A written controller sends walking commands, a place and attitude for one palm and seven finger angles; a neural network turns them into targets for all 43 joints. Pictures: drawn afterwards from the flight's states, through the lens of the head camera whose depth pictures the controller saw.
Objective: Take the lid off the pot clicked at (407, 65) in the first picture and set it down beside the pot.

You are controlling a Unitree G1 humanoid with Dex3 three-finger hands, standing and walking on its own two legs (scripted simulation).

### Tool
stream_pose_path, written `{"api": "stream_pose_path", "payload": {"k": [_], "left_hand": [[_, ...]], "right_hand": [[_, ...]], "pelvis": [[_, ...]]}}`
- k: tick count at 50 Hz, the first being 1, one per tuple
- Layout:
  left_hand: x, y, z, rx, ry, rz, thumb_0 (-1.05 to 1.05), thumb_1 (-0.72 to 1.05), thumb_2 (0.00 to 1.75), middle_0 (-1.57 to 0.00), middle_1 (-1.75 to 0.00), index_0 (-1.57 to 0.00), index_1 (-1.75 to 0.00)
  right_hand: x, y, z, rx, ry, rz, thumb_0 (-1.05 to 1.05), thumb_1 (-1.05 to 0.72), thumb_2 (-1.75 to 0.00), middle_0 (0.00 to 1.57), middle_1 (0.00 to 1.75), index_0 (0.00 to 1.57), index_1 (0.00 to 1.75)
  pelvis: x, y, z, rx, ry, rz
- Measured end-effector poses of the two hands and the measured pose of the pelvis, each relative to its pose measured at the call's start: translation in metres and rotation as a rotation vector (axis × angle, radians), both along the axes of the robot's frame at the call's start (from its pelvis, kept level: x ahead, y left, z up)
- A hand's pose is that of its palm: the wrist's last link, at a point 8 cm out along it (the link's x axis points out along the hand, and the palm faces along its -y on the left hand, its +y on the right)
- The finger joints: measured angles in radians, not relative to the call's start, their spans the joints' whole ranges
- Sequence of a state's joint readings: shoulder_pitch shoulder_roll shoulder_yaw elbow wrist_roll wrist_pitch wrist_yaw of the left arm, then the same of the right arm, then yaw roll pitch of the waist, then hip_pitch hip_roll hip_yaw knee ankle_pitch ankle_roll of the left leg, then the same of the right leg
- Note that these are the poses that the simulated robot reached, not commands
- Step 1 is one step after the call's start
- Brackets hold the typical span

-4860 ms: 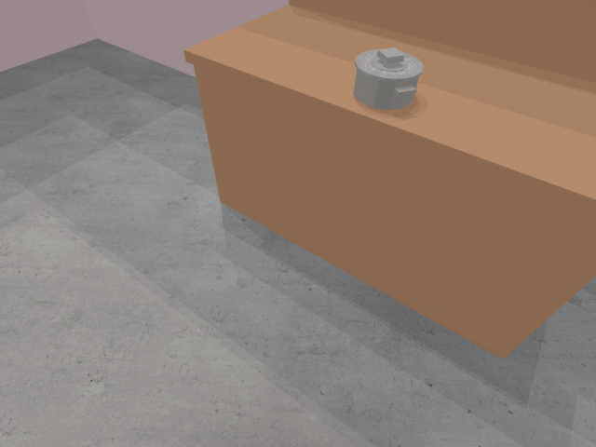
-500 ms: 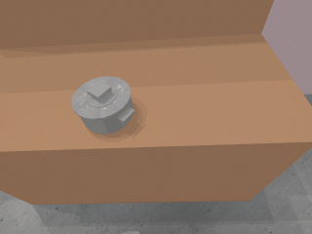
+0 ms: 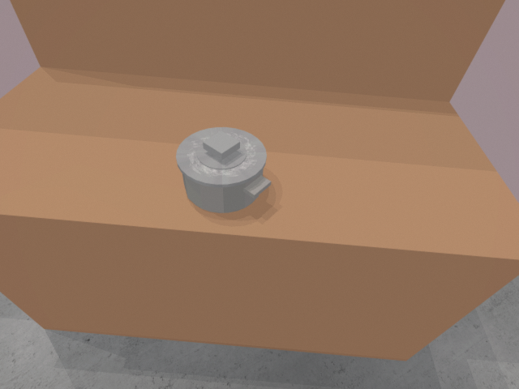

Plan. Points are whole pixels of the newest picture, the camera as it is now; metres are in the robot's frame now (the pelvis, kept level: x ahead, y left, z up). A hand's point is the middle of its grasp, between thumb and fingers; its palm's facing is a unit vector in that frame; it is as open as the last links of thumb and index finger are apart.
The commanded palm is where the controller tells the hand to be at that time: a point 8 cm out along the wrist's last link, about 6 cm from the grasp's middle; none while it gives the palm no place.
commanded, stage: come to a stop and stand still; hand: left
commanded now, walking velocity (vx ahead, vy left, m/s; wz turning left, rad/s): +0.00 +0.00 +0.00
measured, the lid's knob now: (221, 145) +0.53 +0.14 +0.09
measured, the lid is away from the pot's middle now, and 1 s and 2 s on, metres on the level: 0.00 0.00 0.00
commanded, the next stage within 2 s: look again from close up in 0.42 s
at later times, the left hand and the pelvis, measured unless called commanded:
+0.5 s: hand out of the picture -0.02 +0.19 -0.17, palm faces +0.00 -0.98 -0.18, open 7.4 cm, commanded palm none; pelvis -0.01 +0.03 +0.01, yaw -1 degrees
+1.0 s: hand out of the picture -0.03 +0.21 -0.18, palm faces +0.02 -0.99 -0.17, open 7.4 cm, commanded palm none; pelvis -0.03 +0.05 +0.00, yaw +0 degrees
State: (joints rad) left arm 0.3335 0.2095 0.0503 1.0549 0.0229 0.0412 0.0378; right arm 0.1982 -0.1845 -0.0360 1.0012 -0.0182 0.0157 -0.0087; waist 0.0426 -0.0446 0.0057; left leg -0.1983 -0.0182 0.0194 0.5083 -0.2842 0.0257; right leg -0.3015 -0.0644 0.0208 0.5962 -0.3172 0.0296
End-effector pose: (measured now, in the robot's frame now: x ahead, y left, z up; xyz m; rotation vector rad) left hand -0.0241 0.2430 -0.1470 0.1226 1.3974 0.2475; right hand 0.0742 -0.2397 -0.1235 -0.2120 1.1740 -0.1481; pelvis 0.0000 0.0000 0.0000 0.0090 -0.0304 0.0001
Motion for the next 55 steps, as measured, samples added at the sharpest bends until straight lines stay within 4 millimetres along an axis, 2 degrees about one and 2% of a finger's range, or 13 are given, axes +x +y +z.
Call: {"api": "stream_pose_path", "payload": {"k": [3, 10, 16, 19, 27, 32, 45, 55], "left_hand": [[0.0, 0.011, -0.001, -0.008, 0.002, -0.009, 0.0, 0.91, 0.89, -0.2, -0.3, -0.2, -0.3], [0.002, 0.019, 0.006, -0.01, 0.004, -0.04, 0.0, 0.91, 0.89, -0.2, -0.3, -0.2, -0.3], [0.0, 0.011, 0.011, -0.004, 0.024, -0.063, 0.0, 0.91, 0.89, -0.2, -0.3, -0.2, -0.3], [0.0, 0.004, 0.015, -0.02, 0.026, -0.075, 0.0, 0.91, 0.89, -0.2, -0.3, -0.2, -0.3], [0.004, -0.008, 0.009, -0.054, 0.03, -0.102, 0.0, 0.91, 0.89, -0.2, -0.3, -0.2, -0.3], [0.0, -0.006, 0.003, -0.054, 0.003, -0.107, 0.0, 0.91, 0.89, -0.2, -0.3, -0.2, -0.3], [-0.007, 0.012, -0.003, -0.057, -0.053, -0.092, 0.0, 0.91, 0.89, -0.2, -0.3, -0.2, -0.3], [-0.021, 0.022, -0.004, -0.067, -0.04, -0.087, 0.0, 0.91, 0.89, -0.2, -0.3, -0.2, -0.3]], "right_hand": [[-0.014, 0.023, 0.004, 0.014, 0.018, 0.003, 0.0, -0.91, -0.9, 0.2, 0.3, 0.2, 0.3], [-0.041, 0.041, -0.005, 0.03, 0.077, -0.035, 0.0, -0.94, -0.9, 0.2, 0.3, 0.21, 0.3], [-0.072, 0.048, -0.021, 0.07, 0.16, -0.075, 0.0, -0.94, -0.9, 0.2, 0.3, 0.2, 0.3], [-0.087, 0.054, -0.022, 0.087, 0.201, -0.091, 0.0, -0.93, -0.9, 0.2, 0.3, 0.2, 0.3], [-0.119, 0.065, -0.017, 0.104, 0.273, -0.115, 0.0, -0.92, -0.9, 0.2, 0.3, 0.2, 0.3], [-0.117, 0.064, -0.017, 0.09, 0.233, -0.108, 0.0, -0.91, -0.9, 0.2, 0.3, 0.2, 0.3], [-0.089, 0.057, -0.013, 0.034, 0.106, -0.077, 0.01, -0.93, -0.9, 0.2, 0.3, 0.2, 0.3], [-0.09, 0.063, -0.006, 0.017, 0.096, -0.062, 0.01, -0.93, -0.9, 0.2, 0.3, 0.2, 0.3]], "pelvis": [[-0.002, 0.009, 0.005, 0.001, -0.002, -0.001], [-0.006, 0.026, 0.007, 0.019, 0.013, -0.015], [-0.008, 0.03, 0.004, 0.019, 0.019, -0.015], [-0.007, 0.031, 0.008, 0.005, 0.019, -0.014], [-0.008, 0.029, 0.01, -0.006, 0.017, -0.017], [-0.016, 0.03, 0.005, -0.018, 0.013, -0.012], [-0.026, 0.043, 0.0, -0.024, -0.007, -0.007], [-0.034, 0.051, 0.003, -0.025, -0.005, -0.007]]}}
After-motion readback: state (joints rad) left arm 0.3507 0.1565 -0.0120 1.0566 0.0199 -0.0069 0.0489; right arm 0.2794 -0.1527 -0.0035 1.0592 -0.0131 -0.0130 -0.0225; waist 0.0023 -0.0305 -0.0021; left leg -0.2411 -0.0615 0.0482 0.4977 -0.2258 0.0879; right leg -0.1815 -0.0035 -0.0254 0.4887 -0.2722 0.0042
